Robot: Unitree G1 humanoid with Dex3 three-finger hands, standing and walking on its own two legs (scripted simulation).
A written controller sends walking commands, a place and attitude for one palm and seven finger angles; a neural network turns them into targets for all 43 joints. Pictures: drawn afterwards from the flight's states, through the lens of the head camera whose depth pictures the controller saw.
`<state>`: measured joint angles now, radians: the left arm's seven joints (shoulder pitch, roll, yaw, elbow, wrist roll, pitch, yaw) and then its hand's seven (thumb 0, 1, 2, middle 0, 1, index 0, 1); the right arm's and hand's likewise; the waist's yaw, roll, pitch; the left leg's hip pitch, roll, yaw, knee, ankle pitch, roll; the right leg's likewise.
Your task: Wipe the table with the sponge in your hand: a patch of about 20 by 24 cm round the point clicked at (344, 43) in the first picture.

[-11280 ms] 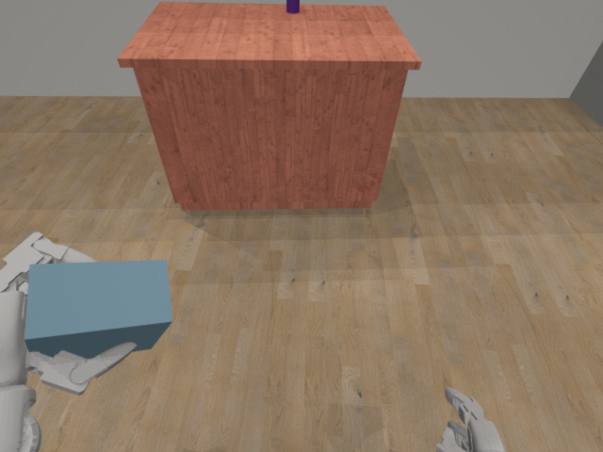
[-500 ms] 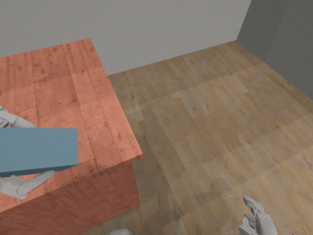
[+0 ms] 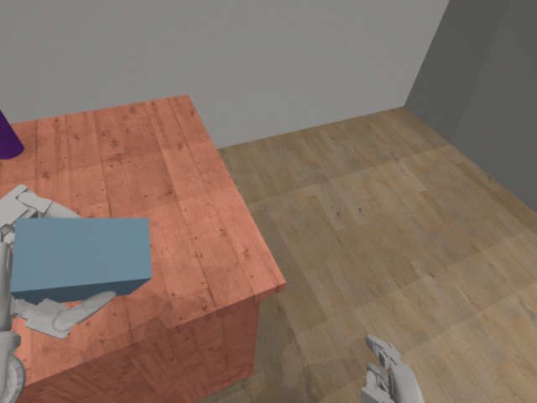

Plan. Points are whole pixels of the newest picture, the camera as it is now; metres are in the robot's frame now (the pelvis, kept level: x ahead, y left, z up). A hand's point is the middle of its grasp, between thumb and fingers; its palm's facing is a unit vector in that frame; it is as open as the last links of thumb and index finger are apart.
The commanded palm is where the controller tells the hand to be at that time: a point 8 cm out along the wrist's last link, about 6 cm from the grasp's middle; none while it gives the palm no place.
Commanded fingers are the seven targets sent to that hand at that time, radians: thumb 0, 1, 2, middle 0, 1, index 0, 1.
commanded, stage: come to a stop and stand still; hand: left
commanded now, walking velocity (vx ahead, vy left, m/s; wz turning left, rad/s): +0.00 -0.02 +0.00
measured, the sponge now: (101, 262) +0.23 +0.21 +0.15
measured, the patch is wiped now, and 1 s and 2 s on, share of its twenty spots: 0.00 0.00 0.00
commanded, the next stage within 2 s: look again from close up in 1.52 s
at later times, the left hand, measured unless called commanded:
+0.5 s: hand (97, 250) +0.25 +0.23 +0.14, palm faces +0.28 -0.85 -0.44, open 10.6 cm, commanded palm +0.19 +0.27 +0.18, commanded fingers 0.00 0.10 1.30 -1.20 -1.60 -1.20 -1.60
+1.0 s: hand (67, 238) +0.26 +0.26 +0.15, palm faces +0.33 -0.85 -0.41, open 10.6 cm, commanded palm +0.20 +0.30 +0.18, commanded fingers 0.00 0.10 1.30 -1.20 -1.60 -1.20 -1.60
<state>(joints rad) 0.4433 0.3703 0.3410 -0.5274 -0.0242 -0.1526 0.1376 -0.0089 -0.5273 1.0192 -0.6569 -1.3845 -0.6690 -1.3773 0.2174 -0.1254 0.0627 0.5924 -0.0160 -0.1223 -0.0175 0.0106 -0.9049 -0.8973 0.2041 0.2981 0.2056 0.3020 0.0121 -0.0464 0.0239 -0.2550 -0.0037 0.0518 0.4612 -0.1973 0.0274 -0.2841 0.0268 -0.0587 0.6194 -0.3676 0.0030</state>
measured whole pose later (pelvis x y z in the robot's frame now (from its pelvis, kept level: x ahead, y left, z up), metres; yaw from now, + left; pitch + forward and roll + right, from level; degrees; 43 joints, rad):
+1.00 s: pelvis +0.03 +0.02 +0.00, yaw +0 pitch +1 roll -1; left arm 0.46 0.38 0.35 -0.52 -0.06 -0.13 0.10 -0.01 -0.53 1.02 -0.66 -1.38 -0.67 -1.37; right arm 0.12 -0.20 0.04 0.55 0.00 -0.06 -0.03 0.01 -0.91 -0.90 0.20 0.30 0.20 0.30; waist 0.02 -0.02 0.08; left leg -0.24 -0.02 0.05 0.46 -0.24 0.05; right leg -0.16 0.04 -0.06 0.39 -0.24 -0.03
